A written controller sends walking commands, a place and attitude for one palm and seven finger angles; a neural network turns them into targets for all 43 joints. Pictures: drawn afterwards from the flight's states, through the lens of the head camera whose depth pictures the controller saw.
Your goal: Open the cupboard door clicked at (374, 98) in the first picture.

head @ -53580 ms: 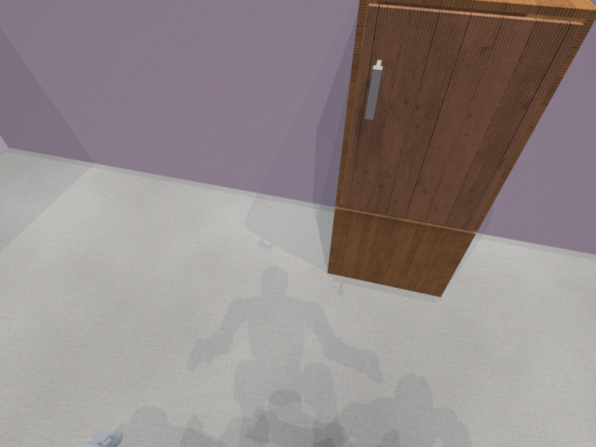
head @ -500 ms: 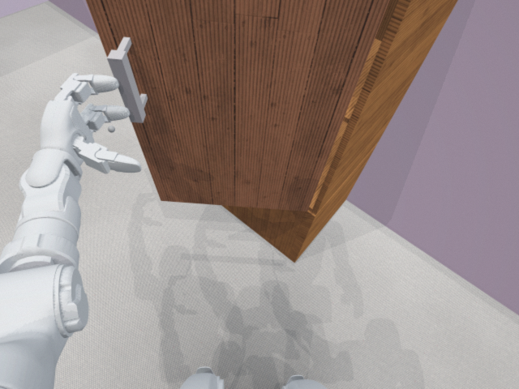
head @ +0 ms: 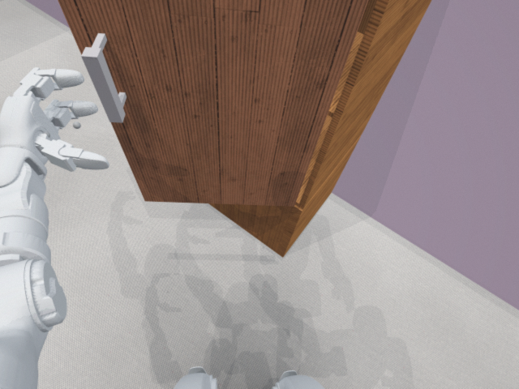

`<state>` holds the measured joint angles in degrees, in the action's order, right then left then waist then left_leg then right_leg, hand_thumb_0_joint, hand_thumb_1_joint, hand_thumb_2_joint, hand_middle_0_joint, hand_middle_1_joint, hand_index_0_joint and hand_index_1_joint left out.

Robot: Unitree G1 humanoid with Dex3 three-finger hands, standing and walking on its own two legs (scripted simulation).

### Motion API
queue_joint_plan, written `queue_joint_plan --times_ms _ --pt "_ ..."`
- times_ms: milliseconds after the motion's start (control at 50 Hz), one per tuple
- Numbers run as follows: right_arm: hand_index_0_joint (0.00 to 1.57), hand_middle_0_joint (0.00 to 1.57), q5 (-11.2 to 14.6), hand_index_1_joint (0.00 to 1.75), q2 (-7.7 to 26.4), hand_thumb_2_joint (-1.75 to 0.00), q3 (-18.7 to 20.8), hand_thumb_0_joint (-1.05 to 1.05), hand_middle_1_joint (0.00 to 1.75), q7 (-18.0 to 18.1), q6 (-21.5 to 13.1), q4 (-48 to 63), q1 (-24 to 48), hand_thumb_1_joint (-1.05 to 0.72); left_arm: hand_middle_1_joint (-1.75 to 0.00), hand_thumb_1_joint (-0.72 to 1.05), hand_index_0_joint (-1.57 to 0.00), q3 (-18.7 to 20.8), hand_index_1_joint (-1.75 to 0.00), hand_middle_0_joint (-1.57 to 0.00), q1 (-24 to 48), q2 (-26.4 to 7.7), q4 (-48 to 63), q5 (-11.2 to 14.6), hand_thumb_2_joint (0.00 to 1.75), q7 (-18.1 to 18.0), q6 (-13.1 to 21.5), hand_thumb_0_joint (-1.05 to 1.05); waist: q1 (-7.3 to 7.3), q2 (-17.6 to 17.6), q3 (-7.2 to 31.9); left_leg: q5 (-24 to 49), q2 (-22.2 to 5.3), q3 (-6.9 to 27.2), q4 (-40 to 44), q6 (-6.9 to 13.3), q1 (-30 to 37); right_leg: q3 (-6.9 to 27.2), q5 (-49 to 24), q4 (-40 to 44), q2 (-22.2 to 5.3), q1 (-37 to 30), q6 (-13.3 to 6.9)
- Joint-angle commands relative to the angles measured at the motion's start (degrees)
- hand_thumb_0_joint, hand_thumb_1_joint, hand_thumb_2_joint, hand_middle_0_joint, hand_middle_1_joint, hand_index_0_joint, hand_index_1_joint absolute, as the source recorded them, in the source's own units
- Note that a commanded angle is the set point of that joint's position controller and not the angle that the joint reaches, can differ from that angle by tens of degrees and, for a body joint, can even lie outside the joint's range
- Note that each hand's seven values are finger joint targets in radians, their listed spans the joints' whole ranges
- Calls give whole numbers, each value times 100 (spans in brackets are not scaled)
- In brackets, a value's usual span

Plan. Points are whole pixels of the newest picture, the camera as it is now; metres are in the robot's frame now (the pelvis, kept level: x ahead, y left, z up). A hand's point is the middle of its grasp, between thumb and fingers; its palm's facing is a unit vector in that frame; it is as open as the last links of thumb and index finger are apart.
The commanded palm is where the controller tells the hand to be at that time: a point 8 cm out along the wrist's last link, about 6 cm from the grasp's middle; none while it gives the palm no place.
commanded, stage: move the hooked fingers beside the handle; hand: left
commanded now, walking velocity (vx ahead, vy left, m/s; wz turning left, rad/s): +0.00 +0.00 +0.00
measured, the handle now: (109, 80) +0.57 +0.21 +0.12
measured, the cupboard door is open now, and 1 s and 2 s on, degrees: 37 37 37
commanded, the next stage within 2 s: slide the fingers in behind the handle in 1.30 s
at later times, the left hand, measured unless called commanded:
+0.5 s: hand (59, 122) +0.48 +0.26 +0.11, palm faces +0.02 -1.00 +0.01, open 14.0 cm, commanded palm +0.46 +0.31 +0.11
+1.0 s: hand (60, 116) +0.50 +0.27 +0.11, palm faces +0.01 -1.00 +0.02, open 14.0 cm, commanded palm +0.47 +0.31 +0.11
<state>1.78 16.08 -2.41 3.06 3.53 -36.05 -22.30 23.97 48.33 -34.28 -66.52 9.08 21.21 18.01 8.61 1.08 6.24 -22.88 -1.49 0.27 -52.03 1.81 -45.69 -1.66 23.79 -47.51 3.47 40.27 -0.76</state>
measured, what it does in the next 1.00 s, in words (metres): stands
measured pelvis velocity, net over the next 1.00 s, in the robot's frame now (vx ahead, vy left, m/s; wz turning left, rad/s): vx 0.01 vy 0.01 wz -0.01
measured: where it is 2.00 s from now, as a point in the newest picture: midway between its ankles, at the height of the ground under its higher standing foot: outside the picture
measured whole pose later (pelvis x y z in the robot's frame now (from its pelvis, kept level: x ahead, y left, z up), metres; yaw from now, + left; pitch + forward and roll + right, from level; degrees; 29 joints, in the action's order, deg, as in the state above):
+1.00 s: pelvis +0.01 +0.01 +0.00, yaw -1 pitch +19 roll -4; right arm 1.3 16.1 -2.9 2.9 4.8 -35.3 -24.0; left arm 26.5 50.7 -39.0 -68.1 8.4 25.1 16.5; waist 9.7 1.2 6.7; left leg -23.9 -1.8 0.3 -53.3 2.4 -48.2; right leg -1.6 23.9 -47.2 3.8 42.1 -0.1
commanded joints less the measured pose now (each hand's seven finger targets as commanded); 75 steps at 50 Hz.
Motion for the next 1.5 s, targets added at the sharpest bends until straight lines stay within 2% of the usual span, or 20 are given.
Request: queue_joint_plan --times_ms 0,200,280,440,540,700,720,800,840,900,960,1040,1080,1120,1200,1220,1280,1380,1420,1480 --pt "20 20 -7 30 1029 -90 370 0 30 71 -86 372 -663 -90 -120 -50 -30 142 -120 -30 2441 -1598 1322 128 30 106 386 0 -66 852 2337 2237 2 293 426 -1 2314 28 -1910 478 25 -328 -58" --pt "20 20 -7 30 1084 -90 389 0 30 87 -29 361 -726 -90 -120 -50 -30 290 -120 -30 2416 -1793 1201 161 30 158 303 0 -48 623 2072 2139 -14 336 464 9 2197 -1 -1767 525 37 -228 -63" --pt "20 20 -6 30 1079 -90 367 0 30 91 -42 380 -683 -90 -120 -50 -30 179 -120 -30 2570 -1752 1241 90 30 147 345 0 -7 857 2120 2085 -25 343 492 -20 2304 6 -1673 520 26 -88 -53" --pt "20 20 -10 30 1135 -90 345 0 30 126 -38 366 -738 -90 -120 -50 -30 421 -120 -30 2677 -2216 971 33 30 284 320 0 5 852 2225 2068 -45 384 431 -23 2260 4 -1616 487 33 -44 -51" --pt "20 20 -16 30 1121 -90 341 0 30 127 -48 377 -771 -90 -120 -50 -30 163 -120 -30 2728 -1938 937 70 30 405 267 0 95 889 2280 2121 -43 370 379 -13 2319 -8 -1630 497 44 74 -32" --pt "20 20 -40 30 1165 -90 336 0 30 133 -26 328 -883 -90 -120 -50 -30 312 -120 -30 2868 -2135 846 119 30 435 185 0 120 845 2202 2116 -53 411 340 -2 2232 -32 -1580 475 55 178 -51" --pt "20 20 -33 30 1189 -90 341 0 30 140 -18 331 -890 -90 -120 -50 -30 433 -120 -30 2926 -2335 860 63 30 414 193 0 92 855 2290 2112 -66 437 352 -19 2229 -28 -1566 454 52 174 -41" --pt "20 20 -70 30 1153 -90 341 0 30 110 -37 363 -904 -90 -120 -50 -30 389 -120 -30 3006 -2267 1233 31 30 325 310 0 25 1292 2485 2412 -68 476 330 -73 2568 -49 -1598 409 66 247 -90" --pt "20 20 -65 30 1151 -90 364 0 30 97 -8 375 -910 -90 -120 -50 -30 514 -120 -30 2762 -2351 1258 19 30 312 343 0 -12 1216 2740 2677 -91 452 291 -89 2709 -44 -1795 404 83 134 -65" --pt "20 20 -65 30 1116 -90 357 0 30 67 9 366 -947 -90 -120 -50 -30 390 -120 -30 2771 -2129 1221 88 30 354 295 0 21 1137 2639 2789 -80 455 293 -74 2671 -78 -1901 407 101 63 -66" --pt "20 20 -32 30 1152 -90 361 0 30 84 50 405 -930 -90 -120 -50 -30 536 -120 -30 2432 -2322 934 52 30 388 127 0 -23 846 2449 2583 -67 359 336 -26 2308 -47 -1986 444 89 -116 -35" --pt "20 20 -40 30 1131 -90 350 0 30 73 76 458 -885 -90 -120 -50 -30 447 -120 -30 2334 -2245 960 15 30 380 100 0 -27 925 2239 2578 -63 331 354 -27 2267 -52 -1988 447 86 -60 -40" --pt "20 20 -44 30 1116 -90 366 0 30 53 74 488 -888 -90 -120 -50 -30 361 -120 -30 2291 -2069 1081 54 30 396 147 0 -18 922 2313 2619 -61 322 351 -28 2360 -50 -2004 459 98 -60 -36" --pt "20 20 -42 30 1145 -90 391 0 30 58 73 486 -884 -90 -120 -50 -30 593 -120 -30 2358 -2311 1255 116 30 416 262 0 -66 1009 2519 2810 -74 342 319 -57 2508 -35 -2119 412 103 -118 -49" --pt "20 20 -37 30 1095 -90 379 0 30 46 62 437 -845 -90 -120 -50 -30 240 -120 -30 2571 -1844 1335 214 30 481 318 0 42 1030 2325 2670 -67 387 336 -43 2586 -63 -1933 457 109 46 -66" --pt "20 20 -25 30 1132 -90 391 0 30 59 65 407 -841 -90 -120 -50 -30 429 -120 -30 2497 -2066 1219 184 30 465 298 0 9 939 2344 2600 -78 395 339 -44 2554 -55 -1906 458 105 61 -58" --pt "20 20 -17 30 1122 -90 345 0 30 78 64 428 -785 -90 -120 -50 -30 298 -120 -30 2458 -1992 902 134 30 447 156 0 49 734 1997 2115 -46 367 411 -3 2150 -52 -1670 499 73 38 -43" --pt "20 20 -31 30 1134 -90 335 0 30 106 27 429 -757 -90 -120 -50 -30 430 -120 -30 2697 -2283 1070 35 30 373 254 0 21 981 2235 2123 -42 384 368 -26 2259 -11 -1624 463 50 47 -60" --pt "20 20 -43 30 1122 -90 354 0 30 93 0 433 -770 -90 -120 -50 -30 384 -120 -30 2720 -2135 1281 82 30 377 374 0 -7 1110 2468 2351 -61 439 344 -68 2543 -41 -1680 418 68 114 -73" --pt "20 20 -44 30 1106 -90 357 0 30 70 -28 392 -723 -90 -120 -50 -30 44 -120 -30 2794 -1673 1180 160 30 408 344 0 116 959 2267 2055 -67 451 365 -48 2504 -63 -1452 492 75 257 -54"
